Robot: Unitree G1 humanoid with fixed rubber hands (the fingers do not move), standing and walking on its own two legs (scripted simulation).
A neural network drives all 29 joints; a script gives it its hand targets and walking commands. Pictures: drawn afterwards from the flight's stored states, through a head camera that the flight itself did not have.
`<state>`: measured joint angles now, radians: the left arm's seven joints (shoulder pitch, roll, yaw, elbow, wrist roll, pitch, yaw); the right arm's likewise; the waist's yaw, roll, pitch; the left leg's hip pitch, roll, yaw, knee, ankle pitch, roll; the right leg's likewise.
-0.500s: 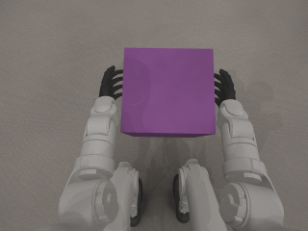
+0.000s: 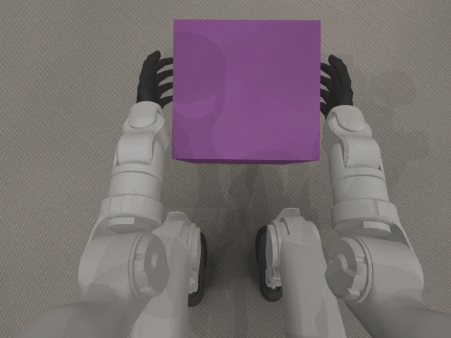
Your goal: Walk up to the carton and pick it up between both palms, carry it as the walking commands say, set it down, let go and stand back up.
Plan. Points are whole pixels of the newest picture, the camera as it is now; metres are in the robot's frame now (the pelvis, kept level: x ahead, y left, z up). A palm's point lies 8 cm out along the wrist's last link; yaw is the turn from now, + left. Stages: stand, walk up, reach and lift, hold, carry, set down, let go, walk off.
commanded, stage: set down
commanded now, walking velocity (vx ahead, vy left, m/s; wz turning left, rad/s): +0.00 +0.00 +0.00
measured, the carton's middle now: (241, 109) +0.50 -0.03 -0.17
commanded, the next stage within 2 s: none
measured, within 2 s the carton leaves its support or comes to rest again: rests again in 1.50 s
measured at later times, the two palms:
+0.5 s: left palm (164, 106) +0.52 +0.12 -0.19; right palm (318, 110) +0.50 -0.18 -0.19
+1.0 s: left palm (172, 105) +0.54 +0.12 -0.25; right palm (309, 109) +0.52 -0.18 -0.25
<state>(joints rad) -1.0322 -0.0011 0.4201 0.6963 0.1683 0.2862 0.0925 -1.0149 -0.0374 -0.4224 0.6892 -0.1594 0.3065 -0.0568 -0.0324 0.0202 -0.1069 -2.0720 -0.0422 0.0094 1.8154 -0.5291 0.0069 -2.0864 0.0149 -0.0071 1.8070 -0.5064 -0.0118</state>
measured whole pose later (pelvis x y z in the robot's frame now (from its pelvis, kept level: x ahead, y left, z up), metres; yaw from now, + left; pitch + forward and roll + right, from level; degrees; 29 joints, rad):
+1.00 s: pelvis +0.00 +0.00 -0.10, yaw +0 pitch +41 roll +0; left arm -1.34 0.16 0.29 0.89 -0.01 0.21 0.16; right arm -1.33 -0.23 -0.25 0.90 0.03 0.23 -0.12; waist -0.04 0.03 0.22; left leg -2.29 -0.06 0.02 2.17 -0.59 0.00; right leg -2.31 0.02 0.00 2.16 -0.56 0.00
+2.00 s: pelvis -0.01 +0.00 -0.12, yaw +0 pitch +37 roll +0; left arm -1.42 0.21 0.28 1.04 0.00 0.18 0.12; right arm -1.40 -0.28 -0.24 1.04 0.03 0.20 -0.05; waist -0.04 0.03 0.31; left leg -2.29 -0.07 0.01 2.23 -0.59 0.00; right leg -2.30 0.02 -0.01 2.22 -0.57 0.00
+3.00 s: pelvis -0.01 +0.00 -0.11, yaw +0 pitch +36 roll +0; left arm -1.44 0.35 0.07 1.15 -0.21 0.05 0.13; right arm -1.43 -0.39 -0.12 1.19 0.23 0.03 -0.09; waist -0.03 0.00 0.36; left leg -2.26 -0.06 0.01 2.22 -0.59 -0.01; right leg -2.28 0.03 -0.01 2.21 -0.56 -0.01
